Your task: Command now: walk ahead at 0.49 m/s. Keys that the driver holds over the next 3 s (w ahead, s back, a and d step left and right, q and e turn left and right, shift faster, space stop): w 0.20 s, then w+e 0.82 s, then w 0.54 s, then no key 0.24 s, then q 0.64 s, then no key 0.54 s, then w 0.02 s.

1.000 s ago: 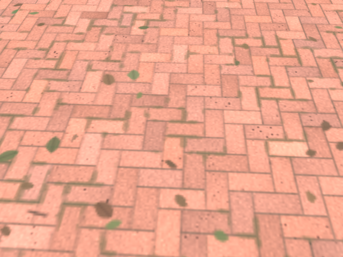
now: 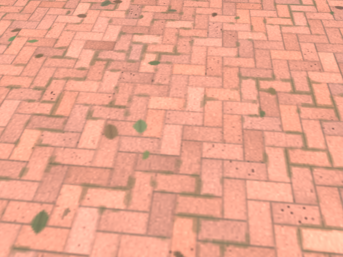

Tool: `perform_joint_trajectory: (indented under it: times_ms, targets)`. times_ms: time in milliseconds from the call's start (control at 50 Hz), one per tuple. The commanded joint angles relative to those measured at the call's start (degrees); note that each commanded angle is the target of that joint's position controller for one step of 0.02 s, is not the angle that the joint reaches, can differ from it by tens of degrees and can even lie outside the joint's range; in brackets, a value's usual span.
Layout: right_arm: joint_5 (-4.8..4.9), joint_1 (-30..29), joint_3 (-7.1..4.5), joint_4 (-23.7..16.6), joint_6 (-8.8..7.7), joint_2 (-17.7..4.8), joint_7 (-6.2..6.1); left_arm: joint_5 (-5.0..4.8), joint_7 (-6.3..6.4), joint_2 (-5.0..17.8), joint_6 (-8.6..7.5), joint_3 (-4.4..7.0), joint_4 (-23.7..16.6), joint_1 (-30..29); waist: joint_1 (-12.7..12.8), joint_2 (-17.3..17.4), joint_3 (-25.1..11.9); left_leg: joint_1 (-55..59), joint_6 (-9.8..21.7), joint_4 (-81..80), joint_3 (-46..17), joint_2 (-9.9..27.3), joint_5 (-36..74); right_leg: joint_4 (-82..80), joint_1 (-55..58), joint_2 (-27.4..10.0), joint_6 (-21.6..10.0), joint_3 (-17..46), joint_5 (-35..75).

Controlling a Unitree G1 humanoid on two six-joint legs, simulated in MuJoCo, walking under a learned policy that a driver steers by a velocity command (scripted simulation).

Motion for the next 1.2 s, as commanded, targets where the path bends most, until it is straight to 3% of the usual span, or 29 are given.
perform_joint_trajectory:
  times_ms: [20,80,160,220,240,260,280,300,320,340,360,380,420,460,520,600,700,760,800,820,840,860,880,900,920,960,1020,1100,1200]
  targets:
    - [-0.34,-1.11,-0.39,-2.95,-0.39,-2.11,0.33,-0.31,1.20,8.45,-0.63,1.48,-3.47,-2.19,-1.82,-4.52,3.29,0.37,-0.97,-10.98,0.25,0.35,10.67,-9.59,-5.01,-14.91,-8.33,9.13,7.75]
    - [0.16,-7.81,0.24,-4.69,-0.80,-1.21,1.10,-0.95,1.53,9.38,-0.28,1.64,-2.26,1.80,0.68,-4.46,3.71,3.14,-1.14,-20.18,2.56,-2.14,15.79,-9.16,-2.53,-14.48,-7.19,7.05,7.50]
    - [0.68,-13.22,0.45,-7.36,-1.22,-2.07,2.52,-1.34,1.73,9.63,0.98,1.98,-0.34,5.75,1.80,-4.71,4.70,0.36,0.31,-25.80,1.85,-3.19,11.55,-5.14,7.39,-18.33,-6.66,8.08,9.39]
    - [0.71,-9.80,-0.52,-7.53,-1.71,-4.73,3.14,-1.37,1.96,10.69,1.96,2.49,-0.45,4.67,-1.54,-6.45,1.99,7.55,2.61,-28.12,2.90,-5.44,4.69,1.55,11.13,-19.82,-4.99,8.91,21.69]
    - [0.64,-3.26,-1.63,-5.85,-1.87,-6.56,2.97,-1.30,1.91,10.47,2.29,2.33,-0.85,3.34,-5.45,-6.56,-1.81,16.89,3.86,-29.53,4.29,-7.29,4.42,9.17,9.86,-17.83,-3.92,7.77,30.14]
    - [0.26,7.46,-3.14,-2.99,-1.97,-9.94,2.44,-0.78,1.86,8.64,2.36,1.52,-1.74,2.92,-9.86,-5.44,-9.18,33.15,6.09,-27.65,2.13,-5.03,5.74,21.96,2.72,-14.54,-2.20,5.88,28.40]
    - [-1.18,16.30,-4.67,-1.58,-1.80,-16.18,1.92,-0.17,1.48,2.92,1.62,-0.23,-3.38,7.81,-9.65,5.44,-19.55,57.56,13.14,-27.56,-19.00,10.58,2.31,44.72,-18.62,-6.90,1.63,2.25,7.07]
    - [-0.81,18.11,-3.94,-0.76,-1.44,-13.55,2.10,-1.39,1.29,1.19,0.42,-0.91,-2.41,9.74,-9.45,13.32,-25.79,63.95,17.57,-36.88,-38.74,17.25,-5.87,57.24,-30.27,-1.47,2.60,8.47,-24.38]
    - [-0.47,14.23,-2.55,-1.41,-1.54,-9.15,2.03,-3.14,1.32,8.15,-0.30,1.00,-3.13,5.05,-9.59,7.98,-17.27,57.17,14.12,-38.44,-32.11,15.02,-8.93,62.12,-35.36,-5.07,1.62,12.47,-22.67]
    - [-0.49,9.27,-1.85,-2.50,-1.61,-6.84,1.83,-3.58,1.53,9.05,-0.51,1.34,-4.41,0.88,-8.17,5.56,-10.48,48.72,11.55,-39.60,-22.96,13.06,-6.49,61.35,-36.26,-8.28,1.07,10.74,-17.43]
    - [-0.66,5.15,-1.24,-2.79,-1.81,-4.94,2.00,-3.07,1.95,8.16,-0.19,1.52,-4.53,-1.00,-6.37,2.19,-5.87,40.33,10.17,-42.19,-16.38,10.69,-2.85,57.85,-33.84,-10.49,1.31,9.96,-12.89]
    - [-0.93,2.63,-0.82,-2.83,-2.13,-3.24,2.10,-2.48,2.24,7.44,0.63,2.07,-4.20,-0.70,-4.44,2.81,-3.19,34.91,8.82,-44.45,-10.95,8.40,-0.60,54.51,-30.88,-12.27,1.38,10.26,-9.76]
    - [-1.49,1.67,-0.91,-2.03,-2.42,-2.75,2.22,-2.39,2.06,4.19,2.32,1.98,-3.61,1.60,-2.40,3.46,-1.42,29.29,8.50,-47.34,-4.79,6.62,2.94,52.78,-26.53,-13.14,1.62,9.96,-6.80]
    - [-1.66,2.30,-1.40,-1.20,-2.72,-4.08,1.80,-2.29,2.12,3.48,3.36,2.20,-4.70,0.32,-1.67,2.25,0.34,28.19,9.03,-48.78,-0.21,6.43,7.61,50.94,-28.90,-13.31,2.04,10.16,-3.28]
    - [-1.81,3.63,-1.85,-0.45,-2.50,-5.20,0.74,-1.69,1.80,3.61,3.49,2.53,-6.90,-4.15,-2.14,1.02,1.99,30.23,8.94,-49.66,4.79,6.07,10.95,42.96,-33.51,-12.91,2.86,10.79,4.70]
    - [-1.26,5.60,-2.27,-0.11,-1.82,-6.85,-0.31,-1.23,0.24,2.31,2.95,1.80,-9.86,-11.96,-4.45,-0.14,3.87,32.65,7.82,-50.42,10.57,5.61,11.85,30.41,-32.67,-12.08,2.80,5.97,12.50]
    - [-0.11,10.25,-3.02,1.23,0.15,-8.23,-0.60,-1.43,-1.63,2.17,2.99,1.33,-14.59,-19.43,-6.39,-0.52,5.78,43.59,7.17,-45.55,13.66,8.76,19.59,23.75,-36.12,-10.62,0.66,1.93,6.71]
    - [0.46,8.10,-3.72,0.13,1.30,-10.67,-0.93,-1.71,-2.28,4.93,3.28,2.63,-15.79,-16.08,-2.51,2.61,1.37,45.64,5.36,-35.08,16.02,8.88,45.34,23.36,-26.26,-5.57,-2.35,-2.93,-1.51]
    - [0.82,5.86,-3.66,-0.83,1.96,-11.38,-1.04,-2.07,-1.64,10.27,3.40,5.62,-12.68,-1.44,5.90,2.16,-6.71,39.38,2.62,-14.42,17.66,5.90,48.64,18.37,-5.04,-0.80,-6.07,-3.64,0.42]
    - [-0.48,6.63,-2.79,-2.21,1.39,-9.11,-0.97,-1.86,-0.21,15.93,3.99,7.57,-10.97,6.30,7.95,-5.78,-11.77,24.15,-0.24,4.12,17.69,2.73,25.33,16.47,11.96,-9.22,-9.59,10.95,0.16]
    - [-1.15,10.64,-0.42,-5.52,-0.74,-1.14,-0.02,-1.95,-0.10,20.38,3.42,7.86,-12.64,2.98,0.60,-18.06,-17.53,-0.21,-3.67,24.80,8.72,-11.04,-23.86,7.63,28.86,-23.02,-21.76,46.10,-7.56]
    - [1.27,4.25,-1.09,-6.78,-3.54,-5.87,1.05,-1.04,-0.36,15.43,2.92,6.18,-13.05,5.33,4.71,-10.52,-20.53,-6.88,-1.75,27.73,-3.16,-9.53,-23.91,1.22,30.30,-24.19,-20.60,50.79,-9.80]
    - [2.93,0.18,-1.32,-8.04,-4.59,-6.89,1.46,-0.72,-0.31,12.04,2.19,5.30,-12.83,3.47,4.31,-8.27,-12.99,-10.11,-0.01,25.27,-2.85,-6.74,-19.41,1.66,24.95,-22.46,-17.70,41.52,-5.86]
    - [2.00,0.19,-1.28,-7.50,-4.81,-6.48,1.08,-1.10,-0.46,9.82,1.61,4.65,-13.50,-0.92,1.03,-2.41,-7.56,-7.32,0.38,18.91,-2.82,-3.84,-14.84,1.92,15.35,-19.58,-15.20,33.78,0.46]
    - [0.24,0.32,-1.94,-6.76,-4.31,-7.41,0.58,-1.21,-0.31,7.55,1.43,3.94,-14.40,-4.77,-1.06,-1.84,-5.43,-2.79,-0.05,13.63,-2.55,-2.03,-12.66,1.47,7.94,-17.24,-13.46,28.16,5.76]
    - [-0.61,1.99,-2.42,-6.90,-2.70,-7.28,0.59,-0.78,0.24,7.56,1.33,3.65,-15.63,-6.81,-3.57,-2.59,-3.90,3.00,-1.49,8.75,-2.44,-1.08,-10.26,-0.80,0.01,-15.29,-13.14,24.97,10.87]
    - [-1.42,-1.60,-1.87,-8.76,-1.43,-5.07,0.30,-1.07,1.42,10.52,1.15,4.34,-15.40,-4.46,-3.35,-2.91,-1.81,2.92,-4.18,-0.86,-0.60,-2.05,-4.38,-2.27,-5.09,-13.55,-12.87,20.55,15.82]
    - [-1.06,-8.82,-0.65,-10.41,-1.64,-2.73,1.13,-1.25,2.20,9.60,1.58,3.95,-14.30,-1.36,0.18,-6.09,-0.56,6.86,-4.34,-19.08,1.19,-4.74,12.75,-1.85,-7.12,-9.65,-8.72,14.43,11.84]
    - [-0.17,-14.61,-0.65,-12.80,-2.56,-4.61,2.50,-1.32,1.99,9.55,1.70,3.67,-11.77,3.51,2.88,-7.31,1.22,5.47,-1.69,-26.80,0.65,-5.92,13.71,1.38,0.89,-14.05,-7.78,18.66,7.94]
